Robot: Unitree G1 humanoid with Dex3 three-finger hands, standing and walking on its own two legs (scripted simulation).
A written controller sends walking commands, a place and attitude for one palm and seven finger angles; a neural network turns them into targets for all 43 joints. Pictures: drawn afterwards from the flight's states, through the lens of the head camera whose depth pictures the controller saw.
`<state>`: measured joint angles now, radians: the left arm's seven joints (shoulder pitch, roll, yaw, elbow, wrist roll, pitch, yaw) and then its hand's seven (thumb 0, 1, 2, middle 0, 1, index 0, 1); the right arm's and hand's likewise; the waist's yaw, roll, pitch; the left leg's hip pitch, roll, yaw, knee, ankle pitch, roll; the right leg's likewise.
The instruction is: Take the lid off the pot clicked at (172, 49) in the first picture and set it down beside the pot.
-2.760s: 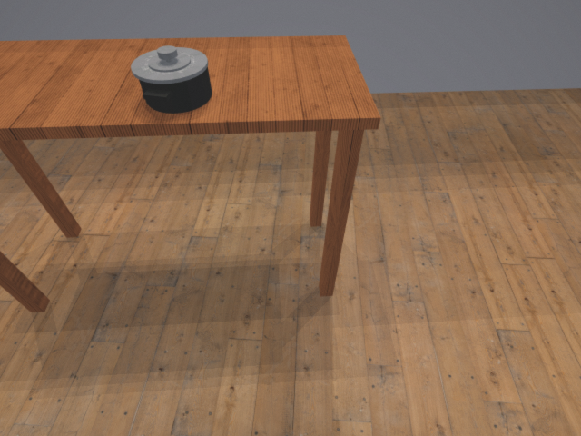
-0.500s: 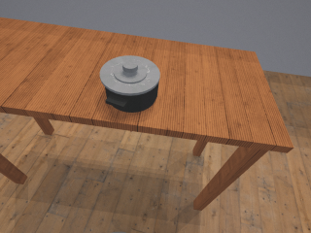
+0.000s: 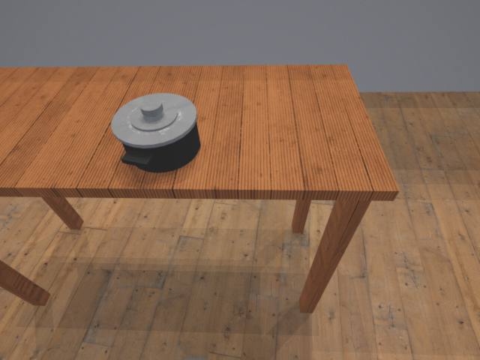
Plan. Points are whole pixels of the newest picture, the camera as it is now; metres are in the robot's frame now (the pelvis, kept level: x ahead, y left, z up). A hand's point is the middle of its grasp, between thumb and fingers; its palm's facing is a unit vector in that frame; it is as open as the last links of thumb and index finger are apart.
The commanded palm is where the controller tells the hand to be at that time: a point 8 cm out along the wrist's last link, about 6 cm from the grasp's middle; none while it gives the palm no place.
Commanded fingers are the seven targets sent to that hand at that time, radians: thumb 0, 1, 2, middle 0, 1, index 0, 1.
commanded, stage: come to a stop and stand still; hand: left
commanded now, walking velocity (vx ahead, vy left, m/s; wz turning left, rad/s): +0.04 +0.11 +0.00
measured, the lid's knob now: (151, 107) +0.52 +0.20 +0.15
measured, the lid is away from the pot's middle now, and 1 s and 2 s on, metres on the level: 0.00 0.00 0.00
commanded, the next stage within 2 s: look again from close up in 0.66 s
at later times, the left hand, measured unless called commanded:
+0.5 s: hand out of the picture +0.06 +0.28 -0.18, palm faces +0.02 -0.95 -0.31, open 7.4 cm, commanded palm none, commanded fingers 0.00 0.90 0.90 -0.20 -0.30 -0.20 -0.30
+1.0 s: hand out of the picture +0.03 +0.23 -0.18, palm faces -0.04 -0.97 -0.24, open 7.4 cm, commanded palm none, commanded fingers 0.00 0.90 0.90 -0.20 -0.30 -0.20 -0.30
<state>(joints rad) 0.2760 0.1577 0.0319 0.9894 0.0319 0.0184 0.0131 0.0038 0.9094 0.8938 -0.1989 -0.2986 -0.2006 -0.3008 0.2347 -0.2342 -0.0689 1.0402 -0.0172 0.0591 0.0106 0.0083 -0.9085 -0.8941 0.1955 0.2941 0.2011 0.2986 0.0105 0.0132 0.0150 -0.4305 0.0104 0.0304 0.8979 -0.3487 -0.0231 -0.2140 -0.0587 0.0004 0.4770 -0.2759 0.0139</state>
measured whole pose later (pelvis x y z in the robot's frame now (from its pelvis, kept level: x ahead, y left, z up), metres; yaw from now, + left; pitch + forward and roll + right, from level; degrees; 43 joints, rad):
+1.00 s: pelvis -0.02 +0.04 -0.01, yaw -2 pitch -1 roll +0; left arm 0.24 0.19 0.00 0.96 0.02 0.03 0.03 0.01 0.91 0.89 -0.20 -0.30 -0.20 -0.30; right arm 0.24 -0.20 -0.02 0.99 -0.01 0.03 -0.01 0.01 -0.91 -0.89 0.20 0.29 0.20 0.30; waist -0.01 0.01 0.09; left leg -0.24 0.00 0.09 0.60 -0.34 0.03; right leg -0.27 -0.08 0.05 0.59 -0.31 0.08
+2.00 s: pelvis -0.01 +0.03 -0.01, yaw -1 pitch +0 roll +0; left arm 0.27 0.18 0.02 0.99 0.03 0.03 0.01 0.01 0.91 0.89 -0.20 -0.30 -0.20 -0.30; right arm 0.27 -0.18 -0.02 1.03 -0.02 0.02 0.00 0.01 -0.91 -0.89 0.20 0.29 0.20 0.30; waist 0.00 0.01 0.05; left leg -0.25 0.01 0.06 0.57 -0.33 0.01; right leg -0.27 -0.06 0.03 0.57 -0.31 0.05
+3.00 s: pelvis +0.08 +0.04 -0.01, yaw +0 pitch +3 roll +0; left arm 0.18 0.23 0.06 0.87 0.02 0.05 0.01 0.00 0.91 0.89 -0.20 -0.30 -0.20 -0.30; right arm 0.15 -0.17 -0.02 0.91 -0.02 0.03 -0.02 0.01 -0.90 -0.89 0.20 0.30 0.21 0.30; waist 0.00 0.01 0.10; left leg -0.42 0.06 0.06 0.53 -0.16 -0.01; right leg -0.35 -0.02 0.03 0.78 -0.45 0.02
